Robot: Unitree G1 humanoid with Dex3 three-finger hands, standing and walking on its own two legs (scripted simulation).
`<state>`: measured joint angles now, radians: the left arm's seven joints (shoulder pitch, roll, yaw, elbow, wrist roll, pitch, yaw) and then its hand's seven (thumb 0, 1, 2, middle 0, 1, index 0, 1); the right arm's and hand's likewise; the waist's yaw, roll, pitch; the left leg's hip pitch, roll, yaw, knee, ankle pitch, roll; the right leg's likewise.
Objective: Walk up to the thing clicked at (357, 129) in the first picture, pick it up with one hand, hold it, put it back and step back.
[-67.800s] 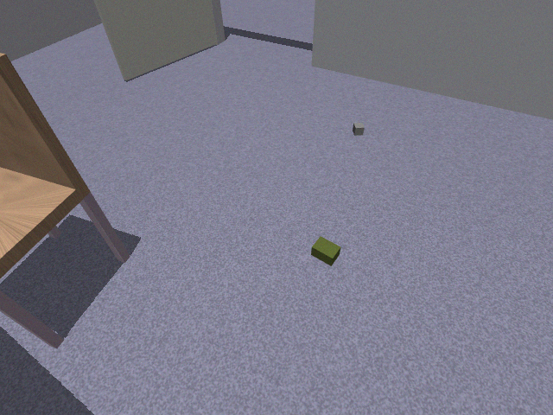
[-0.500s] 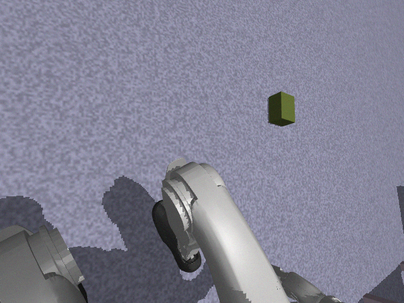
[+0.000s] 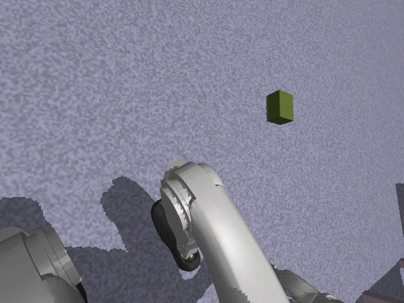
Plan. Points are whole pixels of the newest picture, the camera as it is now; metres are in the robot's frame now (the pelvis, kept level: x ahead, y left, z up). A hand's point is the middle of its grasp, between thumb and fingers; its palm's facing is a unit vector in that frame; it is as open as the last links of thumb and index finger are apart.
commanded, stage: close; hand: left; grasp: from above
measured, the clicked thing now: out of the picture +0.47 +0.33 -0.29
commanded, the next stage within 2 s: settle in 0.20 s
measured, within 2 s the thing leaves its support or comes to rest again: leaves its support in 0.60 s
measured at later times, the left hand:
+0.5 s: hand out of the picture +0.46 +0.33 -0.25, palm faces -0.41 -0.19 -0.89, open 8.2 cm
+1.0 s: hand out of the picture +0.45 +0.35 -0.16, palm faces -0.40 -0.16 -0.90, open 8.1 cm
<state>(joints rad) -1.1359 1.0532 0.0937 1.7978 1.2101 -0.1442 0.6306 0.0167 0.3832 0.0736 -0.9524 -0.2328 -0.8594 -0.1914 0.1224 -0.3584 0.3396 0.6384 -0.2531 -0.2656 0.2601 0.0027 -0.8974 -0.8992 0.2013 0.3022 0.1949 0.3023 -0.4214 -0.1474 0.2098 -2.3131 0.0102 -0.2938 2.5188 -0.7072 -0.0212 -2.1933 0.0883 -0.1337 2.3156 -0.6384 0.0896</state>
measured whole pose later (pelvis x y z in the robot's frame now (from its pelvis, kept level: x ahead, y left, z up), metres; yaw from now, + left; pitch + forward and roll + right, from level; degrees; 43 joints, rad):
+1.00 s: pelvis +0.01 +0.00 +0.01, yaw +4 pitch +33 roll -12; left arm -1.01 0.82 0.07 1.45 1.13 -0.03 0.36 0.06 0.42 0.00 -1.30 -0.04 -0.94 0.00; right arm 0.16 -0.34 0.15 0.67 -0.16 -0.15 0.26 0.00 -0.91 -0.90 0.20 0.30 0.19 0.30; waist -0.30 0.00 0.00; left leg -2.34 0.00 -0.21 2.44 -0.70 -0.02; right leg -2.24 0.05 -0.08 2.30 -0.66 0.06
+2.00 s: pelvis +0.00 -0.01 +0.14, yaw +11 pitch +33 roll -6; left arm -0.65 0.59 -0.02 0.88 1.01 0.01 0.07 0.06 0.43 0.00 -1.25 -0.16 -0.91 -0.07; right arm 0.17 -0.28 -0.01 0.63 -0.01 0.06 0.06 0.01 -0.90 -0.90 0.20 0.30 0.20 0.30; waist -0.13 0.05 -0.18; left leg -1.97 0.01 -0.10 2.02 -0.63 -0.01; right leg -1.90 0.00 -0.01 1.95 -0.63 0.06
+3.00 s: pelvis +0.07 +0.00 +0.41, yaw +13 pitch +10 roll -1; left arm -0.37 0.36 -0.18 0.87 0.95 0.12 0.13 0.07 0.43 0.01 -1.22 -0.20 -0.91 -0.12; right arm 0.26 -0.24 -0.04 0.75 0.03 -0.02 -0.04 0.01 -0.89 -0.90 0.20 0.30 0.20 0.30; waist -0.06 0.03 -0.09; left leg -0.68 0.04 -0.01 0.89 -0.39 -0.02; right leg -0.66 0.00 0.03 0.86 -0.37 0.03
